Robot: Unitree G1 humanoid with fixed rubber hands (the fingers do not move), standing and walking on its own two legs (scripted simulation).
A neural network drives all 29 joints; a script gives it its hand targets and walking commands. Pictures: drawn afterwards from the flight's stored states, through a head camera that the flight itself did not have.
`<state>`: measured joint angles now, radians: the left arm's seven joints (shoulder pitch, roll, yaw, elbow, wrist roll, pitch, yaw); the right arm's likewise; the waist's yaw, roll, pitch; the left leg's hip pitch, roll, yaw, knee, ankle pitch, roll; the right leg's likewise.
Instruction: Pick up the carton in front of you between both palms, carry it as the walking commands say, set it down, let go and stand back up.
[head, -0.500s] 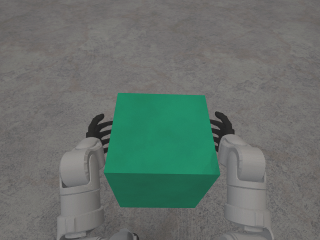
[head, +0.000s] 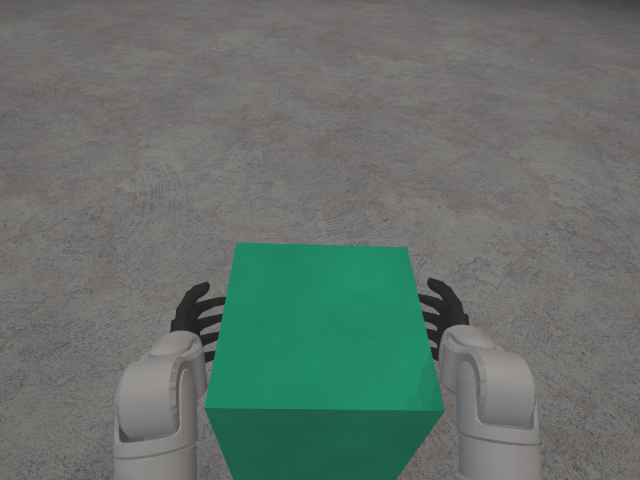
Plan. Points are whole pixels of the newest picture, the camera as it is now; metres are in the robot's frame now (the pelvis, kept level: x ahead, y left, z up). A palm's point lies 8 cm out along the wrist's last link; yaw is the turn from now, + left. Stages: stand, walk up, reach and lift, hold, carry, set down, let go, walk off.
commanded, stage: carry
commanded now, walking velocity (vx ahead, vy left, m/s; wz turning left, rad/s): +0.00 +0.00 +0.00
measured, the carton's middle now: (318, 368) +0.27 +0.00 +0.02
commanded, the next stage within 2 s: hold in 1.86 s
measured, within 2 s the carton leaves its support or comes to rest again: neither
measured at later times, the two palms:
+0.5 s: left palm (217, 216) +0.49 +0.15 +0.09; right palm (407, 209) +0.50 -0.15 +0.10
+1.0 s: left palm (220, 212) +0.53 +0.16 +0.07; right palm (398, 211) +0.53 -0.14 +0.07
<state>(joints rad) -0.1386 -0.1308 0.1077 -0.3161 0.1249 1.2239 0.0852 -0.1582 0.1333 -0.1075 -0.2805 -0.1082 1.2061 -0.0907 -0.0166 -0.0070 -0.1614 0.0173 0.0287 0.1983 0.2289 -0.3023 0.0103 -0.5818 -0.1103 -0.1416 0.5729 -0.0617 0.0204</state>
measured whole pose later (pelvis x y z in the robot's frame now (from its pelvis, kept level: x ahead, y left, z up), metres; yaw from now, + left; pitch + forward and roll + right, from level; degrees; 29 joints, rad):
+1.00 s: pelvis +0.27 +0.00 -0.01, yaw +0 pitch +3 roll +0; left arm -0.16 -0.13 0.11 -0.24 0.13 1.18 0.08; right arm -0.17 0.13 -0.12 -0.22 -0.13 1.17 -0.07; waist 0.00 0.00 -0.14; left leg -0.30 0.06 0.18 0.56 -0.31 0.02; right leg -0.22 -0.10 -0.18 0.55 -0.36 0.03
